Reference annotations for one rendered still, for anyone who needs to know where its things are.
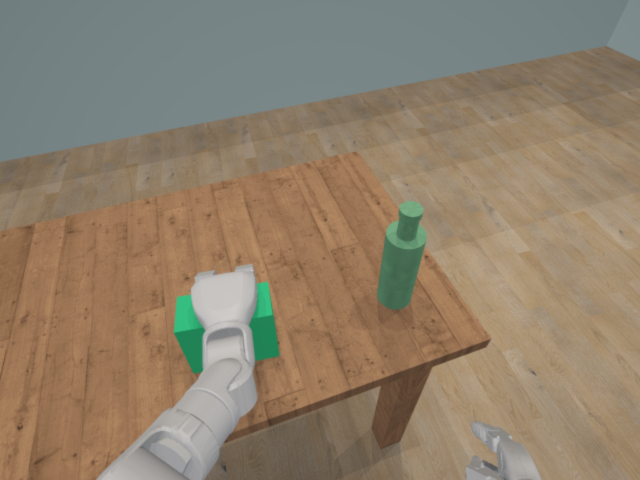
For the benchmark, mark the left robot upper arm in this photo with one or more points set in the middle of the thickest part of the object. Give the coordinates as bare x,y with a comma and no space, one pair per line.
144,465

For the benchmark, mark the robot left hand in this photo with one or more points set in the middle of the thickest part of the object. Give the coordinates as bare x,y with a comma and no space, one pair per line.
225,297

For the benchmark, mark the left robot forearm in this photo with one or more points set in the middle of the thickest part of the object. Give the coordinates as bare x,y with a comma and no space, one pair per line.
188,436

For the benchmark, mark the table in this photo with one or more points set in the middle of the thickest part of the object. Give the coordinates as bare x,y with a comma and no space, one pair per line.
88,355

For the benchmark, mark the sponge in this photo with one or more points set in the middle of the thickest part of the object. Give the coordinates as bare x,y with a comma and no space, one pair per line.
189,332

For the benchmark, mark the robot right hand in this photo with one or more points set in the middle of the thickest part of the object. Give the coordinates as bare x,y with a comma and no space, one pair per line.
514,461

